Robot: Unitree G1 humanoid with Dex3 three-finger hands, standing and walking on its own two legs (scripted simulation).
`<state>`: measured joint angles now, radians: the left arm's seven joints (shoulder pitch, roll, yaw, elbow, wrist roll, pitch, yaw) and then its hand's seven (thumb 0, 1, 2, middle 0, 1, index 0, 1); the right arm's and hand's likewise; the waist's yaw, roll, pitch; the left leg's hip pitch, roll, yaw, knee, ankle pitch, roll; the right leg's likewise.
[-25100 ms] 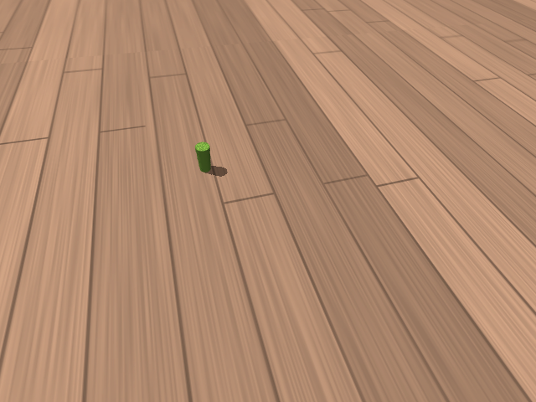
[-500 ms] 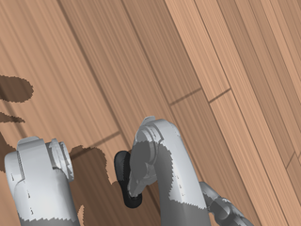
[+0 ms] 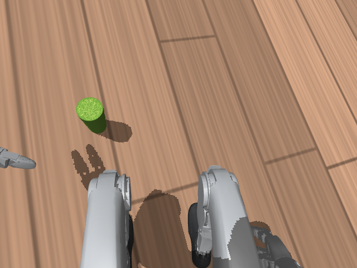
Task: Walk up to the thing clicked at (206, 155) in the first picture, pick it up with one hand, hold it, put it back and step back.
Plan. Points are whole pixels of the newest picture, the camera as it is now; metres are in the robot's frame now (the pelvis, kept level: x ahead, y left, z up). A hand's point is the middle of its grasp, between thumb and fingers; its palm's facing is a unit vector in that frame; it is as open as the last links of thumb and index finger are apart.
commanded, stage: home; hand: left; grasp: from the side
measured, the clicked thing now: (94, 118) +0.51 +0.24 -0.32
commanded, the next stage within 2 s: none
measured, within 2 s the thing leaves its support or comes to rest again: neither
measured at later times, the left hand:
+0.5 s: hand out of the picture +0.29 +0.24 +0.12, palm faces +0.20 -0.90 -0.40, open 17.3 cm
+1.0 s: hand out of the picture +0.23 +0.18 +0.27, palm faces +0.23 -0.93 -0.30, open 17.4 cm
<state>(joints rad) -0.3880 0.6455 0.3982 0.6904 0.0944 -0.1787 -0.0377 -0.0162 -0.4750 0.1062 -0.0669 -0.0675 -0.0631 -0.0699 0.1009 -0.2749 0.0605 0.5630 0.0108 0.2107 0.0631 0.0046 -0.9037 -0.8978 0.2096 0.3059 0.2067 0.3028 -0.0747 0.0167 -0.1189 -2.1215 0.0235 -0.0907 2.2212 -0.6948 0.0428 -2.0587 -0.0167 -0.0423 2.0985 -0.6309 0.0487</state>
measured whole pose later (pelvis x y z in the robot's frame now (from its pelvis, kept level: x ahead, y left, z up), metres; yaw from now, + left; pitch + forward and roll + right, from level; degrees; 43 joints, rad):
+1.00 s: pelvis +0.09 -0.02 +0.32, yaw +7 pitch +9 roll -2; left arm 0.49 0.21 -0.02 -0.05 -0.02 0.28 0.16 -0.01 -0.54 0.06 -0.06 -0.05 -0.06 -0.05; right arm 0.28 -0.20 0.03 0.45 0.03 -0.08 -0.18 0.01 -0.90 -0.90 0.21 0.31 0.21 0.30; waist -0.02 0.04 -0.14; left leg -0.67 0.04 -0.04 1.00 -0.50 -0.02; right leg -0.65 -0.02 -0.05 0.95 -0.46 0.02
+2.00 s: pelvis +0.09 -0.02 +0.33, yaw +7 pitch +8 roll -1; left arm 0.46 0.19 -0.01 0.01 0.00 0.27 0.14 -0.01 -0.54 0.06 -0.05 -0.05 -0.05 -0.05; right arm 0.27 -0.20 0.02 0.51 0.01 -0.13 -0.18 0.01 -0.90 -0.90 0.21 0.31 0.21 0.30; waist -0.02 0.03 -0.10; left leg -0.62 0.04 -0.04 0.95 -0.47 -0.03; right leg -0.60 -0.02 -0.05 0.91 -0.45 0.01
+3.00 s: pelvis +0.09 -0.02 +0.33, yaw +7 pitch +8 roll -2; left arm 0.46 0.19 -0.01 0.01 0.00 0.27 0.14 -0.01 0.33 0.75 -0.19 -0.28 -0.19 -0.28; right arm 0.28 -0.20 0.02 0.52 0.01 -0.13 -0.18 0.01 -0.90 -0.90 0.21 0.30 0.21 0.30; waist -0.02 0.03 -0.10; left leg -0.61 0.04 -0.04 0.95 -0.48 -0.02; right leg -0.59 -0.02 -0.05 0.91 -0.45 0.01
